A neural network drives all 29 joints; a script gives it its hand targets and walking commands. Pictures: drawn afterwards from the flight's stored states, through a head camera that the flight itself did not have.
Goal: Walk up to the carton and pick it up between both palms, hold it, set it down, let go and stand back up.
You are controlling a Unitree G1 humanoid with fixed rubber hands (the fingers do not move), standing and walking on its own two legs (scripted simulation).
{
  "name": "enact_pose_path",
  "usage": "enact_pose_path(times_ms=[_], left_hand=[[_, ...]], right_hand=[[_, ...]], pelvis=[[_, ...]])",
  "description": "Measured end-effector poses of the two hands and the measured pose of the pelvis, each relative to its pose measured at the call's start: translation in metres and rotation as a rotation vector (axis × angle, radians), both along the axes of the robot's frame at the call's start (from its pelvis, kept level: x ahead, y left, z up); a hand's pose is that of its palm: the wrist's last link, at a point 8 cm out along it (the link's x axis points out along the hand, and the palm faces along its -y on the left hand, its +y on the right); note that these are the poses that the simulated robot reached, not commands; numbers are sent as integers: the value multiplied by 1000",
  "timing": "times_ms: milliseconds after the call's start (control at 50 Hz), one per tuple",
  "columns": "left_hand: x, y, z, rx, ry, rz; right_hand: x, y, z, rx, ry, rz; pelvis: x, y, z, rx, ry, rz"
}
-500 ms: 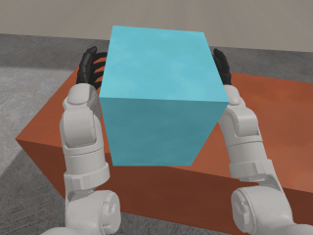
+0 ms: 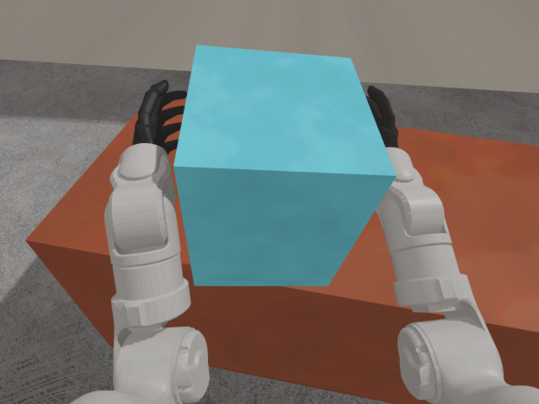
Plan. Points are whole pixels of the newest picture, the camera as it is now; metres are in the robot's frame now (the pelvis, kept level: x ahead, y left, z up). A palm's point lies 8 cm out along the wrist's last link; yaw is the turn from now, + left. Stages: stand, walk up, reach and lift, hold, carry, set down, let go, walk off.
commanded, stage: hold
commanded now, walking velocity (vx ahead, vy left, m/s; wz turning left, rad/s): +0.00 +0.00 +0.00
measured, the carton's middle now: (268, 177) +0.36 +0.01 +0.18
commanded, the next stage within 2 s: none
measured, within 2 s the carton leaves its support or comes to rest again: neither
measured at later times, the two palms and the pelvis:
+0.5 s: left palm (154, 148) +0.35 +0.15 +0.23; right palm (379, 150) +0.36 -0.14 +0.22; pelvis +0.00 +0.00 +0.00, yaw +0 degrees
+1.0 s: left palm (158, 158) +0.35 +0.15 +0.21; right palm (378, 160) +0.36 -0.15 +0.20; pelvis +0.00 +0.00 +0.00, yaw +0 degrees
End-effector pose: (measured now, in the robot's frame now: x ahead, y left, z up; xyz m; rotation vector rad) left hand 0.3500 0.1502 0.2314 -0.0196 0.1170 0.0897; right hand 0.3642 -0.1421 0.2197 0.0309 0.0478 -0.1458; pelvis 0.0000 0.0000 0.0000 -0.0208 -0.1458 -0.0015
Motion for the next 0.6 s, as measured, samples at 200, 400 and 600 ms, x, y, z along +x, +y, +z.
enact_pose_path(times_ms=[200, 400, 600], left_hand=[[2, -2, -5, 9, -1, -6], [-3, -3, 0, 3, -20, -9], [2, -2, -3, 8, 5, -2]], right_hand=[[1, -2, -5, 3, -1, -4], [-5, -3, -1, -2, -19, -10], [1, -2, -3, 2, 4, -3]], pelvis=[[3, 1, 0, -2, 4, 4], [1, 2, 1, 0, -2, -4], [-2, 0, 0, 2, 1, 2]])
